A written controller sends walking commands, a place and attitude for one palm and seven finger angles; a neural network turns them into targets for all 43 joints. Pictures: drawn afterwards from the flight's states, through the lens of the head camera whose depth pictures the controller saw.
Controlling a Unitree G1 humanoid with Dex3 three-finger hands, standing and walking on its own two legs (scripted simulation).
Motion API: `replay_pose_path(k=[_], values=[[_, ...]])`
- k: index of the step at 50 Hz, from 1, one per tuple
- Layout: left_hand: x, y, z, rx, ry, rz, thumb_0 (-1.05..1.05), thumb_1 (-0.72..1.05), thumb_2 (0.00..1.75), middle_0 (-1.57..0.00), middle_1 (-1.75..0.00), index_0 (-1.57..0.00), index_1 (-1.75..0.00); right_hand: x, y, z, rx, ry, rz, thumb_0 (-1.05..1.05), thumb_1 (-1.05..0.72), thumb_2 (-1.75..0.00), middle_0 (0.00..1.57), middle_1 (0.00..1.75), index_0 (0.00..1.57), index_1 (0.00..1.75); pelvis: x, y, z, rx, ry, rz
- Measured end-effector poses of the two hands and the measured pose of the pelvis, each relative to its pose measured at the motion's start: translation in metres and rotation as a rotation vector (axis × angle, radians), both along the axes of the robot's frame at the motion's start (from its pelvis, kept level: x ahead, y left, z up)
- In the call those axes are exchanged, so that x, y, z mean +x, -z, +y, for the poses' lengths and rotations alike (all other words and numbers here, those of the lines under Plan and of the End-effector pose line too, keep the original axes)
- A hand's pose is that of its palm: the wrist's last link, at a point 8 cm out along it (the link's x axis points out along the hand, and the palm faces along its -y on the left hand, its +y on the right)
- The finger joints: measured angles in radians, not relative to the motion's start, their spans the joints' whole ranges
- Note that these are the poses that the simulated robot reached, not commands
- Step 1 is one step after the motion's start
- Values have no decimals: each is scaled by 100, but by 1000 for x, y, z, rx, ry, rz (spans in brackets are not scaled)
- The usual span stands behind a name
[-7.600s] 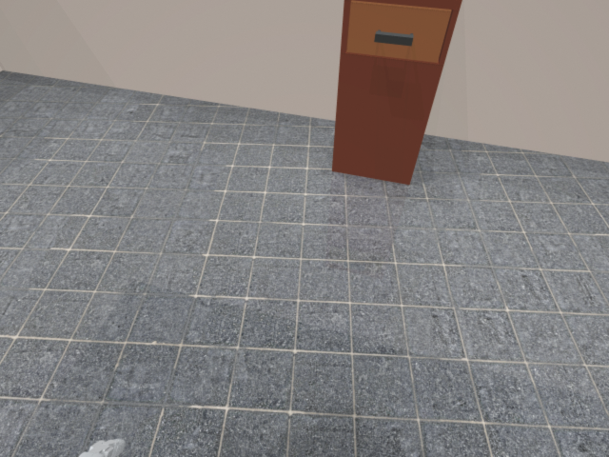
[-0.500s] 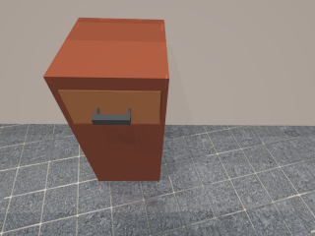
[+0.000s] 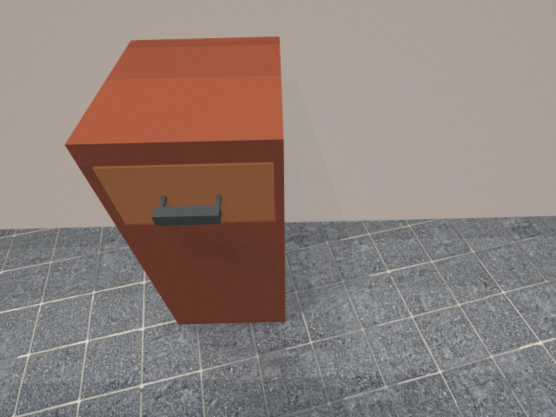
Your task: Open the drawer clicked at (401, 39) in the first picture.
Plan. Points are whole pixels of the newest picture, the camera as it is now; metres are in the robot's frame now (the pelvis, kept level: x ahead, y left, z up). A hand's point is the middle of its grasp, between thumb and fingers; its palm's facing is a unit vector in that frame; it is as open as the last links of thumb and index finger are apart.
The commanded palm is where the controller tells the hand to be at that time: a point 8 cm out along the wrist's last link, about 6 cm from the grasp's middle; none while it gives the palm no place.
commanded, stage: raise the hand with hooked fingers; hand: left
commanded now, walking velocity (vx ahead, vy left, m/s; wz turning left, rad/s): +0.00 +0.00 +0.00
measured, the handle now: (189, 207) +0.52 +0.23 -0.06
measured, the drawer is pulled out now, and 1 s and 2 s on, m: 0.00 0.00 0.00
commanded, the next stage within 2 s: move the hooked fingers above the handle in 1.94 s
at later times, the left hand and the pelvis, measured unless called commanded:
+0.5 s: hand out of the picture +0.13 +0.19 -0.07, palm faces -0.05 -0.11 -0.99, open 8.8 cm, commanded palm +0.14 +0.22 -0.01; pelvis -0.04 -0.03 -0.05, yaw -2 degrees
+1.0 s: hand (126, 341) +0.22 +0.23 +0.00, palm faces +0.06 -0.10 -0.99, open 11.8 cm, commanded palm +0.20 +0.23 +0.06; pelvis -0.03 +0.01 -0.02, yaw -2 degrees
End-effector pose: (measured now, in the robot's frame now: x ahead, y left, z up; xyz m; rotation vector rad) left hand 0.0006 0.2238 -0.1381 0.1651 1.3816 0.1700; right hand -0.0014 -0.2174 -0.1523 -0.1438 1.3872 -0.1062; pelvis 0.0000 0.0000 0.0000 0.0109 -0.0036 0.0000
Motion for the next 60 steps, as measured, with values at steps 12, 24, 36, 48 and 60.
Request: replay_pose_path(k=[12, 24, 36, 48, 60], values=[[146, -128, 3, 641, 596, -701, 2, 86, 86, -21, -35, -20, -35, 101, -27, -48, -107, -46, -515, 1, -92, -90, 20, 30, 20, 30, -17, 12, -12, 18, 7, 104], [118, -122, -31, 1036, 1023, -827, 0, 59, 76, -23, -50, -23, -51, 212, -57, -44, -70, -231, -752, 1, -91, -90, 20, 30, 20, 30, -40, 43, -27, 46, 48, 217], [164, -159, 2, 1174, 896, -826, 0, 29, 64, -26, -69, -26, -69, 169, -21, 6, 31, -183, -608, 1, -91, -90, 20, 30, 20, 30, -44, 41, -19, 11, 12, 158], [188, -184, 9, 1099, 1001, -904, 0, 2, 52, -28, -86, -28, -87, 118, -24, -14, -62, -108, -469, 1, -91, -90, 21, 30, 20, 30, -33, 23, 5, 3, 35, 125], [221, -216, 21, 1153, 947, -915, 0, -25, 40, -30, -104, -30, -105, 158, -45, -1, -48, -114, -559, 1, -91, -90, 20, 30, 20, 30, -27, 15, 15, -1, 28, 85]])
